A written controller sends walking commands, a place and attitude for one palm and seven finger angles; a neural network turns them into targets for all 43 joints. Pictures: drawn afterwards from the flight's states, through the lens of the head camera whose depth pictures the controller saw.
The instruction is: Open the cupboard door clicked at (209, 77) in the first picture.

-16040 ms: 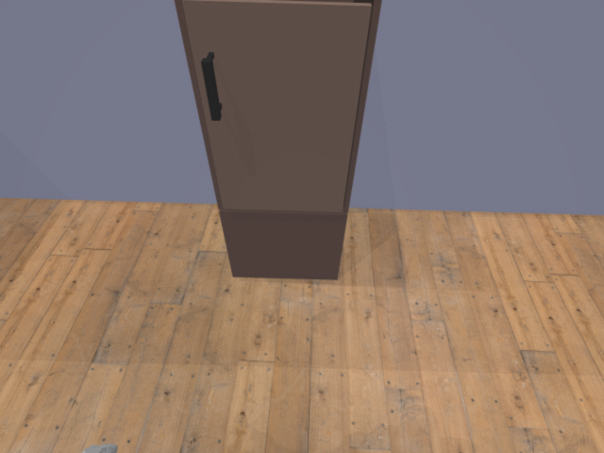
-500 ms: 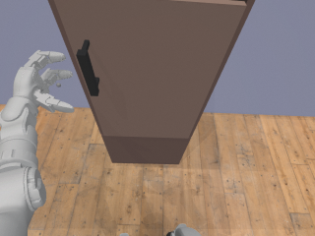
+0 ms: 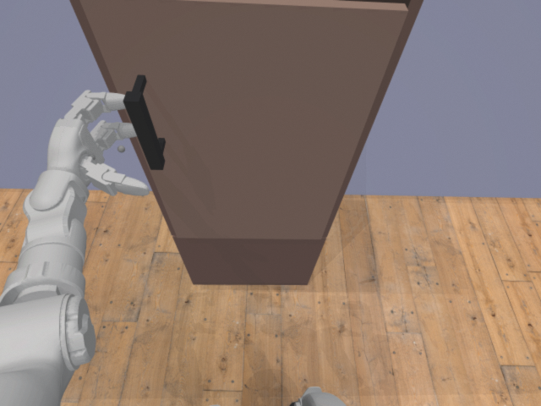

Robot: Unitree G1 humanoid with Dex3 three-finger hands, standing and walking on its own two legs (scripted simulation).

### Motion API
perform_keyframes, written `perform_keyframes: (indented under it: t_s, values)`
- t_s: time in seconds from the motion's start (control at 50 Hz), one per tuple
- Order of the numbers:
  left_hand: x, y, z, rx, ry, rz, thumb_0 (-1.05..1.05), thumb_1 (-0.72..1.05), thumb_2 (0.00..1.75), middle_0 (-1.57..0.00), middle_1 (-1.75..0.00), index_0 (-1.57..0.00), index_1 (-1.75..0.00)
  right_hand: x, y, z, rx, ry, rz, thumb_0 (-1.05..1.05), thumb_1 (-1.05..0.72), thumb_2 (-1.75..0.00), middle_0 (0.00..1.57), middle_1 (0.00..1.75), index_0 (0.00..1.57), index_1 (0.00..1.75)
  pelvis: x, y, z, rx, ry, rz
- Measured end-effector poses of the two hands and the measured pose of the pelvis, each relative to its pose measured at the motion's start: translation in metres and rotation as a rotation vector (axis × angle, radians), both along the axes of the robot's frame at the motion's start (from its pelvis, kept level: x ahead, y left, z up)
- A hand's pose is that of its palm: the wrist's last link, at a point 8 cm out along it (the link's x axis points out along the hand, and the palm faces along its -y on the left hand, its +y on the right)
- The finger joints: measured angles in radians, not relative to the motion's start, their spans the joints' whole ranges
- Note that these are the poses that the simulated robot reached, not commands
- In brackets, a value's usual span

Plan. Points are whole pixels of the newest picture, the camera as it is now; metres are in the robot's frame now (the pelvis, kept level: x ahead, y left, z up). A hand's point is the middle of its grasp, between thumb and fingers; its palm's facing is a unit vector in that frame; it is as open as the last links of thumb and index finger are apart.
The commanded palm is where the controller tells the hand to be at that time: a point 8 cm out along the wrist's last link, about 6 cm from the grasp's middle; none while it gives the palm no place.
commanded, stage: slide the fingers in behind the handle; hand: left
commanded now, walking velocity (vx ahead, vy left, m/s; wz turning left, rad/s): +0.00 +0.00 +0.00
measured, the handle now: (149, 125) +0.51 +0.17 +0.11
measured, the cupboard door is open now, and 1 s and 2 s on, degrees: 0 0 0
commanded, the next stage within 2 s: close the thumb around the handle in 1.20 s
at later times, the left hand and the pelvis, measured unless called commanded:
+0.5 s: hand (146, 152) +0.45 +0.17 +0.11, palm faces -0.05 -1.00 +0.00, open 14.0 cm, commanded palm +0.43 +0.22 +0.10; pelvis -0.01 -0.01 +0.00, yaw +0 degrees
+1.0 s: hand (160, 149) +0.46 +0.15 +0.10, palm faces -0.04 -1.00 -0.01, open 13.9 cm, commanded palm +0.43 +0.20 +0.10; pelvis -0.01 -0.01 +0.00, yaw +0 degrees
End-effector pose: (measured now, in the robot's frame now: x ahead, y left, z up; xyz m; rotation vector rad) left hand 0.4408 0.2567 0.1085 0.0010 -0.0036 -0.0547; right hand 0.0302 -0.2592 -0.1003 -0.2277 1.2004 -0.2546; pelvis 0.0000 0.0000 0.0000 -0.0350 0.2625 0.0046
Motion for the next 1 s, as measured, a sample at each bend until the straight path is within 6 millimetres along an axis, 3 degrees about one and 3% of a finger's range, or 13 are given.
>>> perform_keyframes:
  t_s: [0.52, 0.82, 1.0]
  values:
    - [-0.009, -0.037, 0.001, -0.002, 0.001, 0.008, -0.01, -0.5, 0.3, -0.3, -1.2, -0.3, -1.2, 0.01, -0.012, -0.001, 0.01, -0.061, 0.019, 0.0, -0.9, -0.9, 0.21, 0.3, 0.2, 0.3, -0.008, -0.012, 0.002, 0.017, -0.026, 0.003]
    - [-0.001, -0.055, -0.002, -0.002, 0.008, 0.005, -0.01, -0.5, 0.3, -0.3, -1.2, -0.3, -1.2, -0.003, -0.013, -0.004, 0.016, -0.035, 0.006, 0.0, -0.9, -0.9, 0.21, 0.3, 0.2, 0.3, -0.01, -0.014, 0.001, 0.021, -0.017, 0.001]
    - [0.002, -0.054, -0.003, 0.006, 0.008, 0.013, -0.01, -0.49, 0.3, -0.31, -1.2, -0.31, -1.21, -0.009, -0.014, -0.004, 0.016, -0.013, -0.007, 0.0, -0.9, -0.9, 0.21, 0.3, 0.2, 0.3, -0.008, -0.013, 0.001, 0.021, -0.014, -0.002]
